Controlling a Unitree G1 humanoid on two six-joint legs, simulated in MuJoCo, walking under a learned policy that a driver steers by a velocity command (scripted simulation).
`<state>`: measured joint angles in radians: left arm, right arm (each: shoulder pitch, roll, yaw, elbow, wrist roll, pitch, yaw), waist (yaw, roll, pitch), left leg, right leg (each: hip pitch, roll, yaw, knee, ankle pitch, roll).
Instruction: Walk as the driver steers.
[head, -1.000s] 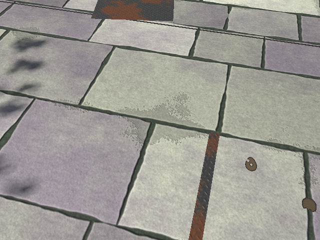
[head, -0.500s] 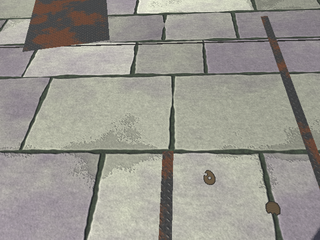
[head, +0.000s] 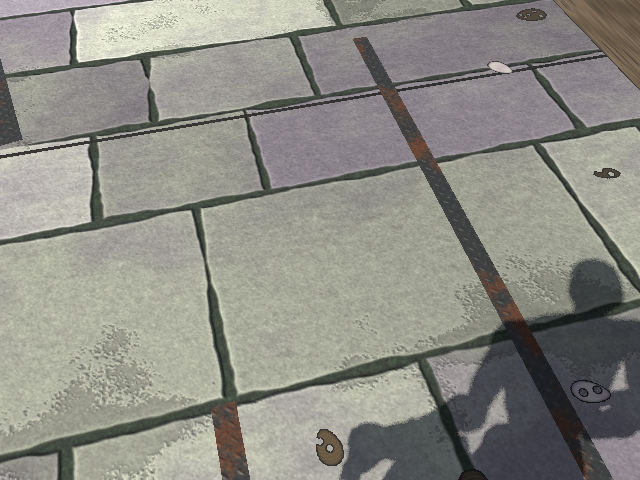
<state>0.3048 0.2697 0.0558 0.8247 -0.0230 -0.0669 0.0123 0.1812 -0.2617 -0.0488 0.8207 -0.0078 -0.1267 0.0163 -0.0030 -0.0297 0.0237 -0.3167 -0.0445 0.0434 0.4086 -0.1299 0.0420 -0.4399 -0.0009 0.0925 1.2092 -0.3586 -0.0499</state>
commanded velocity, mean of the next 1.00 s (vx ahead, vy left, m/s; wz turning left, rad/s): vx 0.50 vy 0.00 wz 0.38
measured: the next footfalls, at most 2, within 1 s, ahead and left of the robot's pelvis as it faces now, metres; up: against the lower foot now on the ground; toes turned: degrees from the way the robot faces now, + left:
right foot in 0.32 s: +0.32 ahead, -0.14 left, +0.00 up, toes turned +7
left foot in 0.84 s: +0.53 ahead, +0.18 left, +0.00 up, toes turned +28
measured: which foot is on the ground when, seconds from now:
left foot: down 0.00-0.30, up 0.32-0.82, down 0.84-1.00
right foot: up 0.00-0.30, down 0.32-0.84, up 0.86-1.00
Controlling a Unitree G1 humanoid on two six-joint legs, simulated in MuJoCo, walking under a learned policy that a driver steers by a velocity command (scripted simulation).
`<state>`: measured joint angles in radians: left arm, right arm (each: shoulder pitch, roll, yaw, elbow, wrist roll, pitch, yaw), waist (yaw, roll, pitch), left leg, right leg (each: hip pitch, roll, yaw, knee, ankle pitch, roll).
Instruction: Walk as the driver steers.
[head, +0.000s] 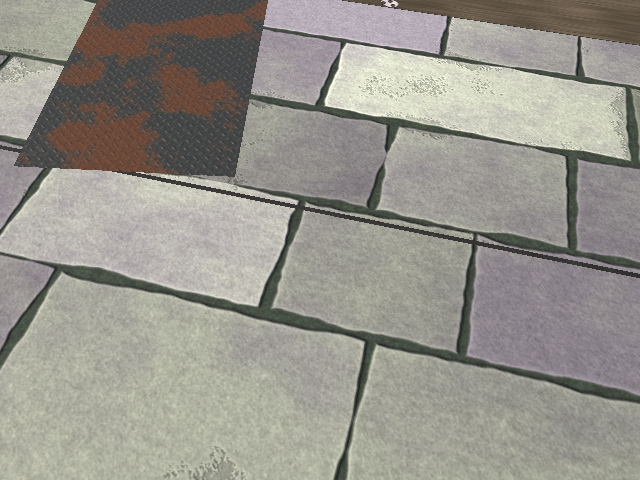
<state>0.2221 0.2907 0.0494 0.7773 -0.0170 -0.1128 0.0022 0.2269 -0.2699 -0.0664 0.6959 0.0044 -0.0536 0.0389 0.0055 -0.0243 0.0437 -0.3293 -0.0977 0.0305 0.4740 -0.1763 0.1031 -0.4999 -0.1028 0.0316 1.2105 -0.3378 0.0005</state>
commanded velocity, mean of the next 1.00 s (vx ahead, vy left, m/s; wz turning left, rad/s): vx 0.50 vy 0.00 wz -0.39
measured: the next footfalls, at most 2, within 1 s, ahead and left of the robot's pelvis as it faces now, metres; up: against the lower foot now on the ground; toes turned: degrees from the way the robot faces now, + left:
right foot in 0.42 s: +0.39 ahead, -0.17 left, +0.00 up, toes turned -11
left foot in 0.88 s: +0.70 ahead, -0.05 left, +0.00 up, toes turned -30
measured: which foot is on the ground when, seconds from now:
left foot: down 0.00-0.40, up 0.42-0.86, down 0.88-1.00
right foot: up 0.00-0.40, down 0.42-0.90, up 0.92-1.00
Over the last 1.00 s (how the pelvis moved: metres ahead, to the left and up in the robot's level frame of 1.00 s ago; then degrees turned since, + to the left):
0.49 0.09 0.00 29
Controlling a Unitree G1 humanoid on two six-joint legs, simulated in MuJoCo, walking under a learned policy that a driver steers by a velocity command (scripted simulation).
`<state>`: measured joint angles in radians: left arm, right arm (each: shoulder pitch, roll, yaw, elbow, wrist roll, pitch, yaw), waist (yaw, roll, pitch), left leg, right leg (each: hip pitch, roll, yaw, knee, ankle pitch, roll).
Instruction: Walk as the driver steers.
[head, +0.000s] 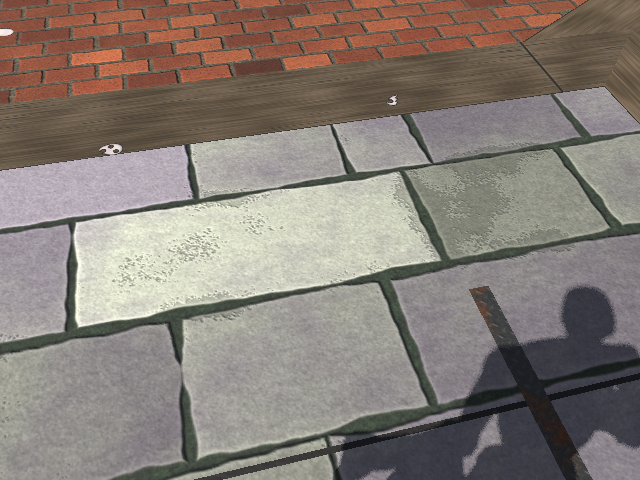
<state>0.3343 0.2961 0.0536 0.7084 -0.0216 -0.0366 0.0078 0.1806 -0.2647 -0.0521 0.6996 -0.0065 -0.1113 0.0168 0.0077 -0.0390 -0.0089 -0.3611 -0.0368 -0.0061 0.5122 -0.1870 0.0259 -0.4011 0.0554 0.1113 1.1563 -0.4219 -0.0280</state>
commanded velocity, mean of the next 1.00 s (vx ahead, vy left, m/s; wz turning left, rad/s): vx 0.50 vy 0.00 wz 0.31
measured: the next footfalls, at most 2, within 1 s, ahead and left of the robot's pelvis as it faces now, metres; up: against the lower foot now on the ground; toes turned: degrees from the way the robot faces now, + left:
right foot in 0.36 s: +0.33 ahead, -0.15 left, +0.00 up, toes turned +3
left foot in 0.86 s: +0.55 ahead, +0.17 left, +0.00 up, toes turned +22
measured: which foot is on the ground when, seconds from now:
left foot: down 0.00-0.36, up 0.38-0.84, down 0.86-1.00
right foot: up 0.00-0.34, down 0.36-0.86, up 0.88-1.00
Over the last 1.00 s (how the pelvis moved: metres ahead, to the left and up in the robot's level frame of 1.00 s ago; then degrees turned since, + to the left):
0.57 -0.10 0.00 -28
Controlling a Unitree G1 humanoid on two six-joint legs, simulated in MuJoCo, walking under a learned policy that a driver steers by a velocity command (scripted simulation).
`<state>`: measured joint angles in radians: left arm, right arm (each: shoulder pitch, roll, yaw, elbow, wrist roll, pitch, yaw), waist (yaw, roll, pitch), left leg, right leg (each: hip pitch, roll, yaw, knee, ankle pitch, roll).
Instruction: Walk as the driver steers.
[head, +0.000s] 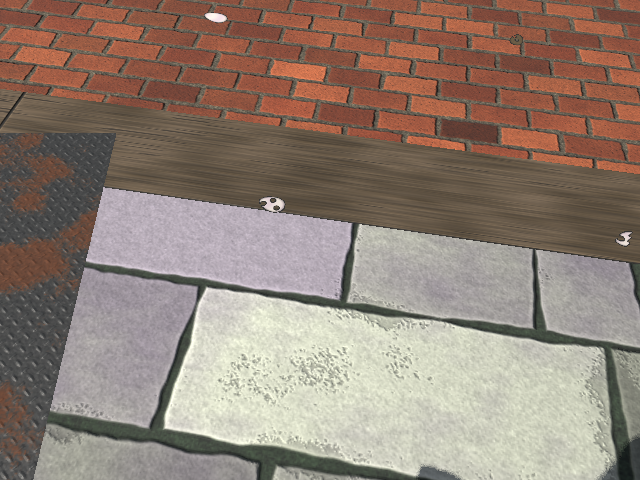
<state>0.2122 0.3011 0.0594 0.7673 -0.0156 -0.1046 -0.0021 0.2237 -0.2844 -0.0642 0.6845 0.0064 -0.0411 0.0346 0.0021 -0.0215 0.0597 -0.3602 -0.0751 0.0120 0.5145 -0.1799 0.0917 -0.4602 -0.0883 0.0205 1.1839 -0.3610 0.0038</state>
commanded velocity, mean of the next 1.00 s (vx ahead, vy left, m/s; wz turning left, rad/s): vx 0.50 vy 0.00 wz -0.38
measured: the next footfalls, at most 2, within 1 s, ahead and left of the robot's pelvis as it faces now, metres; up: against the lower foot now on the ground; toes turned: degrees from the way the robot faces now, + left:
right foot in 0.42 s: +0.40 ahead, -0.16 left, +0.00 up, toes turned -11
left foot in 0.88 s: +0.72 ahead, -0.04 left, +0.00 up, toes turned -29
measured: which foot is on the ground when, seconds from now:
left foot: down 0.00-0.44, up 0.46-0.86, down 0.88-1.00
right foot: up 0.00-0.40, down 0.42-0.90, up 0.92-1.00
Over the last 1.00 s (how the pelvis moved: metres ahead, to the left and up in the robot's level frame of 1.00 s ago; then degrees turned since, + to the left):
0.49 0.08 0.00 24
